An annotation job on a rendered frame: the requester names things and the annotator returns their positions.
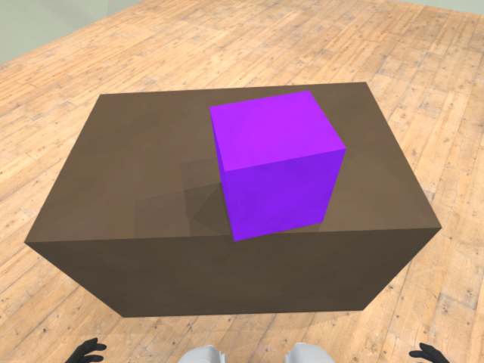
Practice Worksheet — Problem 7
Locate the right robot hand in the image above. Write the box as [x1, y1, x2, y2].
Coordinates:
[409, 343, 450, 363]

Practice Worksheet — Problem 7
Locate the robot thigh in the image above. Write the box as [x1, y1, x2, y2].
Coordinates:
[178, 346, 228, 363]
[284, 344, 336, 363]

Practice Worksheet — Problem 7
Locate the carton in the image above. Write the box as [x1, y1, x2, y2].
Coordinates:
[209, 91, 346, 241]

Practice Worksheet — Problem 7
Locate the left robot hand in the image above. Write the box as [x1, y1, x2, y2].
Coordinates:
[65, 337, 107, 363]

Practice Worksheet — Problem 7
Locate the right robot thigh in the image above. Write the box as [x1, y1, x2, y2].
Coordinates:
[284, 344, 336, 363]

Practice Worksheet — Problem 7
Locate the left robot thigh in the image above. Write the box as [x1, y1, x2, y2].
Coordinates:
[178, 346, 228, 363]

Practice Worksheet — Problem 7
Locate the pedestal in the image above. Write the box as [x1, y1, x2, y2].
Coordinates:
[24, 82, 442, 318]

